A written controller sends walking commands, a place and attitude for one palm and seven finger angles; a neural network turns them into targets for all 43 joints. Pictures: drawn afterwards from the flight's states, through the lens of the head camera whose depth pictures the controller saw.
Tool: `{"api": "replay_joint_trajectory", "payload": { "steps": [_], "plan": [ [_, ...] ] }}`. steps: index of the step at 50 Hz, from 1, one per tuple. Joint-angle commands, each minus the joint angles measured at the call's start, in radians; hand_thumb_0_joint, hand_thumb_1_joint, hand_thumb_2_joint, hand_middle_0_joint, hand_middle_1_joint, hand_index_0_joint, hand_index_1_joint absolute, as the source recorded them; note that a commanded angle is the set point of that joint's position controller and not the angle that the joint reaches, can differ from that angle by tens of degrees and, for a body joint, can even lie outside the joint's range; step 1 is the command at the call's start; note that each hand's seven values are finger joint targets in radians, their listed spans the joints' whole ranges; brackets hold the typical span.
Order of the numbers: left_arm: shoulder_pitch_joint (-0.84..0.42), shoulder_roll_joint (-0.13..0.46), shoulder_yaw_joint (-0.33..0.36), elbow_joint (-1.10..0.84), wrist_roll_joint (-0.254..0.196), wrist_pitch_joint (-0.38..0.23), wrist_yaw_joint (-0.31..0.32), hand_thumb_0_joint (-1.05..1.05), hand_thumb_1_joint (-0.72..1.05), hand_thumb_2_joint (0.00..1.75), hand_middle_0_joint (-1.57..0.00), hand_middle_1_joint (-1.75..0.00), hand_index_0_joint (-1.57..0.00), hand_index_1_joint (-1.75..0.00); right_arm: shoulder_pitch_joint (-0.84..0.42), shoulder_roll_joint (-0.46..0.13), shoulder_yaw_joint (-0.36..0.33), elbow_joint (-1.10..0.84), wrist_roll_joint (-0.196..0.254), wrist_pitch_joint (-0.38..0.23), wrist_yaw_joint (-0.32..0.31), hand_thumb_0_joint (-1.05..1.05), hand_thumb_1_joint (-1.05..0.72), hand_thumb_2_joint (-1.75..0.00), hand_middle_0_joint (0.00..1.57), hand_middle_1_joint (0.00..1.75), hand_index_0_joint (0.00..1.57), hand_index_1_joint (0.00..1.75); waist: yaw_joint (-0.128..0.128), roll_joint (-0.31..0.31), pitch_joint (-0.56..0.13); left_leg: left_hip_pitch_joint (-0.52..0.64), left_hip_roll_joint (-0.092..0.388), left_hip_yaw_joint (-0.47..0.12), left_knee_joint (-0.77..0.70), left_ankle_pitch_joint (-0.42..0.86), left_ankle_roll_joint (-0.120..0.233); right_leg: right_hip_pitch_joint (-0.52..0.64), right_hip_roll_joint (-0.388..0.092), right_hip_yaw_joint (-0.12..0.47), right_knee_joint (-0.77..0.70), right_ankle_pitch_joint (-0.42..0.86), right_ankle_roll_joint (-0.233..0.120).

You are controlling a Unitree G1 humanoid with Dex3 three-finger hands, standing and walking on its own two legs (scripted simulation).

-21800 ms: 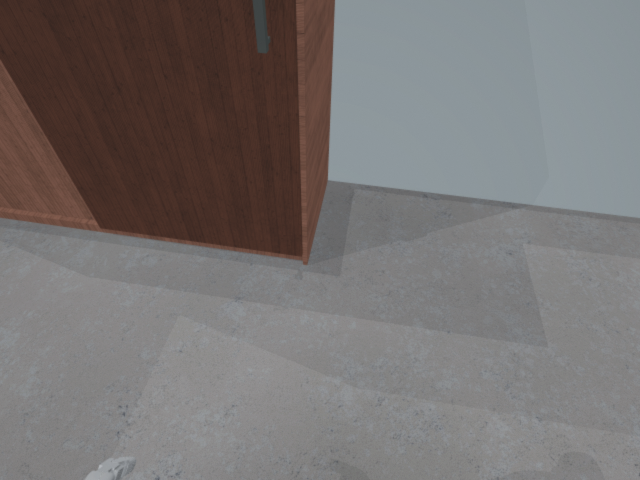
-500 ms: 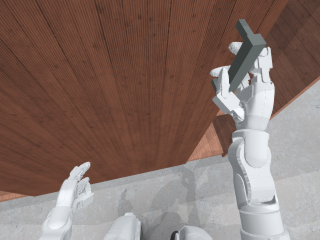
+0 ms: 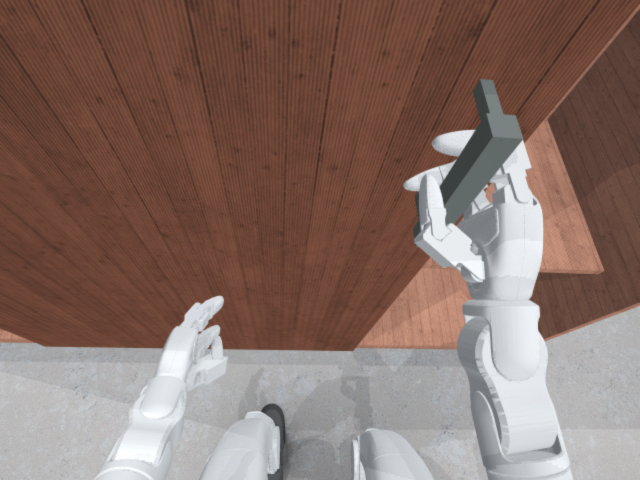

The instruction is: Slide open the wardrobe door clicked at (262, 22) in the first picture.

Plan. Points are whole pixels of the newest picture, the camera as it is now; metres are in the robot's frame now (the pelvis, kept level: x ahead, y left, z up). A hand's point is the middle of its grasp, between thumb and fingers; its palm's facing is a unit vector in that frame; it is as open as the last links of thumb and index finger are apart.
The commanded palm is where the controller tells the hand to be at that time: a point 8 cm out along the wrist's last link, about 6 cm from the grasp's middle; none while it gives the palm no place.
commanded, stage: step sideways, sliding the door along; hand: right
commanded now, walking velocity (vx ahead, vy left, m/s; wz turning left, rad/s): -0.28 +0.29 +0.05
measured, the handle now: (451, 175) +0.37 -0.09 +0.18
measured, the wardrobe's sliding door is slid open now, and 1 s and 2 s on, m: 0.48 0.48 0.48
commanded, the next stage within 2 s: stop walking and hold the door there in 0.34 s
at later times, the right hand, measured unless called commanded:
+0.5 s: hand (426, 221) +0.32 -0.07 +0.17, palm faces +0.18 +0.98 -0.09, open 6.1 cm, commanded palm +0.29 -0.10 +0.15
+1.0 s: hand (430, 221) +0.32 -0.07 +0.18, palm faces +0.25 +0.95 -0.18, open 6.0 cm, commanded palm +0.29 -0.11 +0.15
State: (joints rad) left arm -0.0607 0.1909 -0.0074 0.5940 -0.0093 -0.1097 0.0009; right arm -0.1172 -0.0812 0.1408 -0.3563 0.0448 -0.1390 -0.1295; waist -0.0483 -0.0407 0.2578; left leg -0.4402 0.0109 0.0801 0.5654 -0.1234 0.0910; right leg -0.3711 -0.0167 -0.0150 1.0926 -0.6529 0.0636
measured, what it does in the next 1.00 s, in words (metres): steps to the left: right foot, then left foot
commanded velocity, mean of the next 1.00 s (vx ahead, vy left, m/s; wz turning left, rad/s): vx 0.00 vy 0.03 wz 0.00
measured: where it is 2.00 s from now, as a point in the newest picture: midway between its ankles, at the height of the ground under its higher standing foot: outside the picture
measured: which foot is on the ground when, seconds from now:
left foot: down 0.00-0.18, up 0.20-0.52, down 0.54-0.86, up 0.88-1.00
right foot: up 0.00-0.18, down 0.20-0.54, up 0.56-0.82, down 0.84-1.00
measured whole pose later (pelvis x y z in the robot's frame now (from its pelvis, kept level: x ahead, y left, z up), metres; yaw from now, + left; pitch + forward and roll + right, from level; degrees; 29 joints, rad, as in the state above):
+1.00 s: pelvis -0.11 +0.13 +0.01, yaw +9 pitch -1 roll +2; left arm 0.26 0.28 0.02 0.66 -0.04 -0.02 0.09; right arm -0.48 -0.42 -0.30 0.57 0.04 -0.16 -0.11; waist 0.04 -0.03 0.00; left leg -0.33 0.02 0.04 0.72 -0.40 -0.02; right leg -0.27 -0.05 -0.11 0.53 -0.25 -0.05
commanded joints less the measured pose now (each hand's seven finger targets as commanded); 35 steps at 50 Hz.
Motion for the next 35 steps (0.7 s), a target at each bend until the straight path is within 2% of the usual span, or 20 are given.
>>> {"api": "replay_joint_trajectory", "payload": {
  "steps": [1, 4, 7, 8, 9, 10, 11, 14, 16, 21, 22, 23, 24, 25, 26, 27, 28, 29, 31, 35],
  "plan": [
    [0.018, 0.008, 0.008, -0.14, -0.002, 0.01, 0.006, 0.0, 0.9, 0.9, -0.2, -0.3, -0.2, -0.3, -0.303, -0.107, -0.026, -0.305, -0.045, -0.156, 0.048, 0.0, -0.9, -0.9, 0.45, 1.4, 0.45, 1.4, 0.037, 0.261, -0.705, 0.554, 0.24, -0.279, -0.163, 0.754, 0.059, 0.041, 0.037, -0.014, -0.121, 0.043, 0.006],
    [0.049, 0.029, 0.012, -0.161, -0.007, 0.022, 0.005, 0.0, 0.9, 0.9, -0.2, -0.3, -0.2, -0.3, -0.402, -0.062, 0.036, -0.279, -0.045, -0.166, 0.07, 0.0, -0.9, -0.9, 0.45, 1.4, 0.45, 1.4, 0.05, 0.221, -0.701, 0.45, 0.215, -0.282, -0.253, 0.495, 0.027, 0.148, 0.058, -0.057, -0.29, 0.083, -0.03],
    [0.121, 0.058, 0.029, -0.157, -0.012, 0.025, 0.011, 0.0, 0.9, 0.9, -0.2, -0.3, -0.2, -0.3, -0.492, -0.075, 0.041, -0.195, -0.032, -0.168, 0.084, 0.0, -0.9, -0.9, 0.45, 1.4, 0.45, 1.4, 0.091, 0.137, -0.698, 0.267, 0.154, -0.226, -0.242, 0.23, -0.047, 0.384, -0.008, -0.092, -0.611, 0.242, -0.072],
    [0.131, 0.081, 0.038, -0.168, -0.009, 0.023, 0.012, 0.0, 0.9, 0.9, -0.2, -0.3, -0.2, -0.3, -0.547, -0.077, 0.051, -0.16, -0.023, -0.174, 0.095, 0.0, -0.9, -0.9, 0.45, 1.4, 0.45, 1.4, 0.112, 0.04, -0.643, 0.099, 0.114, -0.184, -0.139, 0.082, -0.088, 0.481, -0.146, 0.006, -0.711, 0.334, -0.119],
    [0.104, 0.126, 0.059, -0.199, 0.005, 0.009, 0.012, 0.0, 0.9, 0.9, -0.2, -0.3, -0.2, -0.3, -0.603, -0.045, 0.062, -0.125, -0.009, -0.18, 0.108, 0.0, -0.9, -0.9, 0.45, 1.4, 0.45, 1.4, 0.1, -0.238, -0.542, -0.086, -0.012, -0.101, 0.172, -0.147, -0.149, 0.453, -0.465, 0.344, -0.806, 0.504, -0.262],
    [0.041, 0.126, 0.07, -0.216, 0.009, -0.003, 0.021, 0.0, 0.9, 0.9, -0.2, -0.3, -0.2, -0.3, -0.62, -0.058, 0.047, -0.047, -0.014, -0.168, 0.098, 0.0, -0.9, -0.9, 0.45, 1.4, 0.45, 1.4, 0.059, -0.246, -0.496, -0.154, -0.023, -0.196, 0.542, -0.284, -0.139, 0.392, -0.666, 0.518, -0.823, 0.781, -0.371],
    [0.03, 0.111, 0.068, -0.194, 0.03, -0.018, 0.034, 0.0, 0.9, 0.9, -0.2, -0.3, -0.2, -0.3, -0.696, -0.101, -0.04, -0.082, -0.016, -0.151, 0.097, 0.0, -0.9, -0.9, 0.45, 1.4, 0.45, 1.4, 0.05, -0.121, -0.492, -0.12, -0.012, -0.302, 0.7, -0.28, -0.094, 0.278, -0.651, 0.405, -0.789, 0.886, -0.324],
    [0.112, 0.153, 0.077, -0.14, -0.001, -0.016, 0.016, 0.0, 0.9, 0.9, -0.2, -0.3, -0.2, -0.3, -0.724, 0.079, 0.12, 0.045, -0.001, -0.073, 0.11, 0.0, -0.9, -0.9, 0.45, 1.4, 0.45, 1.4, 0.046, -0.121, -0.401, -0.254, 0.002, -0.187, 0.7, -0.246, -0.12, 0.392, -0.438, 0.056, -0.671, 0.964, -0.197],
    [0.143, 0.151, 0.081, -0.135, -0.013, -0.014, 0.014, 0.0, 0.9, 0.9, -0.2, -0.3, -0.2, -0.3, -0.789, 0.136, 0.183, 0.052, 0.004, -0.04, 0.113, 0.0, -0.9, -0.9, 0.45, 1.4, 0.45, 1.4, 0.056, -0.143, -0.432, -0.195, 0.01, -0.1, 0.562, -0.249, -0.135, 0.452, -0.393, -0.003, -0.655, 1.063, -0.164],
    [0.196, 0.156, 0.086, -0.114, -0.03, -0.036, 0.007, 0.0, 0.9, 0.9, -0.2, -0.3, -0.2, -0.3, -0.835, 0.064, 0.125, 0.092, 0.002, -0.042, 0.095, 0.0, -0.9, -0.9, 0.45, 1.4, 0.45, 1.4, 0.098, -0.299, -0.495, -0.02, -0.045, 0.032, 0.203, -0.247, -0.14, 0.565, -0.338, -0.031, -0.591, 1.334, -0.133],
    [0.198, 0.158, 0.087, -0.108, -0.03, -0.042, 0.004, 0.0, 0.9, 0.9, -0.2, -0.3, -0.2, -0.3, -0.844, 0.036, 0.101, 0.093, 0.003, -0.053, 0.09, 0.0, -0.9, -0.9, 0.45, 1.4, 0.45, 1.4, 0.103, -0.328, -0.502, 0.012, -0.054, 0.041, 0.136, -0.239, -0.136, 0.578, -0.333, -0.032, -0.572, 1.365, -0.124],
    [0.23, 0.203, 0.11, -0.045, -0.018, -0.013, 0.022, 0.0, 0.9, 0.9, -0.2, -0.3, -0.2, -0.3, -0.583, -0.529, -0.476, 0.393, -0.03, -0.051, 0.029, 0.0, -0.9, -0.9, 0.45, 1.4, 0.45, 1.4, 0.067, -0.363, -0.534, 0.02, -0.065, 0.061, 0.074, -0.216, -0.144, 0.582, -0.317, -0.084, -0.568, 1.344, -0.1],
    [0.225, 0.183, 0.097, -0.079, -0.022, 0.0, 0.015, 0.0, 0.9, 0.9, -0.2, -0.3, -0.2, -0.3, -0.594, -0.392, -0.34, 0.319, -0.025, -0.062, 0.05, 0.0, -0.9, -0.9, 0.45, 1.4, 0.45, 1.4, 0.056, -0.323, -0.537, 0.12, -0.048, 0.048, -0.105, -0.13, -0.127, 0.535, -0.296, -0.075, -0.455, 1.276, -0.082],
    [0.218, 0.187, 0.086, -0.066, -0.03, 0.0, 0.011, 0.0, 0.9, 0.9, -0.2, -0.3, -0.2, -0.3, -0.634, -0.42, -0.35, 0.294, -0.031, -0.077, 0.059, 0.0, -0.9, -0.9, 0.45, 1.4, 0.45, 1.4, 0.057, -0.324, -0.57, 0.223, -0.055, 0.069, -0.233, 0.058, -0.123, 0.497, -0.238, -0.118, -0.383, 1.172, -0.071],
    [0.205, 0.138, 0.068, -0.071, -0.042, 0.0, 0.012, 0.0, 0.9, 0.9, -0.2, -0.3, -0.2, -0.3, -0.68, -0.45, -0.369, 0.283, -0.032, -0.102, 0.057, 0.0, -0.9, -0.9, 0.45, 1.4, 0.45, 1.4, 0.06, -0.141, -0.592, 0.444, 0.058, -0.023, -0.224, 0.361, -0.086, 0.288, -0.175, -0.099, -0.259, 0.845, -0.064],
    [0.173, 0.107, 0.062, -0.079, -0.039, 0.007, 0.027, 0.0, 0.9, 0.9, -0.2, -0.3, -0.2, -0.3, -0.616, -0.587, -0.49, 0.357, -0.04, -0.103, 0.038, 0.0, -0.9, -0.9, 0.45, 1.4, 0.45, 1.4, 0.048, 0.175, -0.621, 0.642, 0.282, -0.228, -0.097, 0.891, 0.002, -0.032, -0.078, -0.12, -0.085, 0.185, -0.031],
    [0.174, 0.103, 0.054, -0.071, -0.026, 0.012, 0.046, 0.0, 0.9, 0.9, -0.2, -0.3, -0.2, -0.3, -0.476, -0.627, -0.576, 0.487, -0.035, -0.076, 0.024, 0.0, -0.9, -0.9, 0.45, 1.4, 0.45, 1.4, 0.021, 0.242, -0.607, 0.625, 0.371, -0.258, -0.046, 1.073, 0.039, -0.164, -0.041, -0.027, 0.038, 0.006, -0.028],
    [0.18, 0.131, 0.059, -0.064, -0.035, 0.023, 0.058, 0.0, 0.9, 0.9, -0.2, -0.3, -0.2, -0.3, -0.486, -0.631, -0.593, 0.481, -0.01, -0.061, 0.021, 0.0, -0.9, -0.9, 0.45, 1.4, 0.45, 1.4, 0.019, 0.384, -0.644, 0.63, 0.364, -0.298, -0.018, 1.03, 0.048, -0.182, -0.038, 0.035, 0.114, 0.007, -0.024],
    [0.12, 0.134, 0.039, -0.057, -0.032, 0.028, 0.081, 0.0, 0.9, 0.9, -0.2, -0.3, -0.2, -0.3, -0.532, -0.571, -0.562, 0.461, -0.006, -0.055, 0.004, 0.0, -0.9, -0.9, 0.45, 1.4, 0.45, 1.4, 0.026, 0.348, -0.621, 0.632, 0.34, -0.244, -0.013, 0.915, 0.059, -0.187, -0.033, 0.044, 0.042, 0.054, -0.029],
    [0.124, 0.175, 0.048, -0.031, -0.02, 0.057, 0.093, 0.0, 0.9, 0.9, -0.2, -0.3, -0.2, -0.3, -0.551, -0.588, -0.573, 0.624, -0.015, -0.044, 0.003, 0.0, -0.9, -0.9, 0.45, 1.4, 0.45, 1.4, 0.047, 0.343, -0.569, 0.43, 0.34, -0.227, -0.094, 0.656, 0.035, -0.028, -0.013, 0.009, -0.209, 0.157, -0.03]
  ]
}}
